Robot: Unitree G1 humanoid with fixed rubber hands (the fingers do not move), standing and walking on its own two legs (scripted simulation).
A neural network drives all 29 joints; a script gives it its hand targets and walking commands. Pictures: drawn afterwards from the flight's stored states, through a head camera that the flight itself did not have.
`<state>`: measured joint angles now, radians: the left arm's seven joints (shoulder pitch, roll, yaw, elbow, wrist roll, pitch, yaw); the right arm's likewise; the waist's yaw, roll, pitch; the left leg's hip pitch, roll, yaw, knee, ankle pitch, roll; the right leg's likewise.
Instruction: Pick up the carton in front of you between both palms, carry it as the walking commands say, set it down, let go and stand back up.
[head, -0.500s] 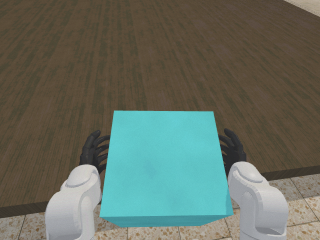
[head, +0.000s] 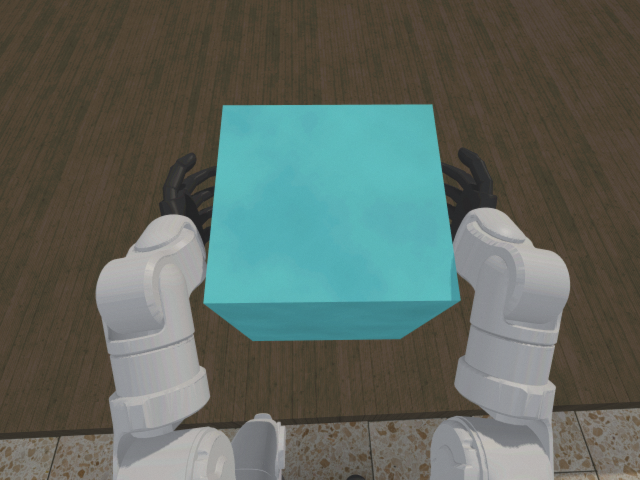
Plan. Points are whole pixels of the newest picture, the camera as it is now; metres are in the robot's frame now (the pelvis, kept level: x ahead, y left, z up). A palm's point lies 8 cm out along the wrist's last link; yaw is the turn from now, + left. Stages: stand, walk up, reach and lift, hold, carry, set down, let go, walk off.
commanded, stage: carry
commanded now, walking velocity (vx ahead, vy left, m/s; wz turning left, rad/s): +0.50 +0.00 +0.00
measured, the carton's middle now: (327, 242) +0.39 +0.01 +0.05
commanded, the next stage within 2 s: none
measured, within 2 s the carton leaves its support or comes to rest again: neither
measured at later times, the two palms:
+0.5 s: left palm out of the picture +0.76 +0.15 +0.17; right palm (446, 4) +0.70 -0.15 +0.17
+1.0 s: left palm out of the picture +1.08 +0.26 +0.29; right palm out of the picture +1.10 -0.04 +0.30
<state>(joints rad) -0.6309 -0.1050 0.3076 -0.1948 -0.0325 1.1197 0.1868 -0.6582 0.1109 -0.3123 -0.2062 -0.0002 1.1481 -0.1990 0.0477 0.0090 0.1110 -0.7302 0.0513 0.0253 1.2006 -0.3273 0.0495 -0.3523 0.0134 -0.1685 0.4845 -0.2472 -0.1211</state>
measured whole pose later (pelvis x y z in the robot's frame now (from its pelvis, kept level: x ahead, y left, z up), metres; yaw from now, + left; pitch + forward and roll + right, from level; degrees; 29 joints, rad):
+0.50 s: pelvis +0.39 +0.08 +0.09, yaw -5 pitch +3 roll +1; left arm -0.52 -0.18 0.33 -0.22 0.05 1.10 0.15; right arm -0.56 0.08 -0.24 -0.14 0.05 1.10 -0.20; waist -0.17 0.02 0.16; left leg -0.58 -0.11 0.18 0.89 -0.37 0.18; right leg -0.67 0.08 0.10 1.69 -0.36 -0.09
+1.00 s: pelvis +0.74 +0.08 +0.14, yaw -1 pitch +4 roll -2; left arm -0.68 -0.07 0.26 -0.05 -0.02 1.25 0.22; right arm -0.64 0.10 -0.36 -0.10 -0.04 1.24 -0.18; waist 0.11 -0.02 -0.06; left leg -0.52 -0.05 -0.02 1.38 -0.40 0.04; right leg -0.35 0.07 -0.15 0.49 -0.22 -0.12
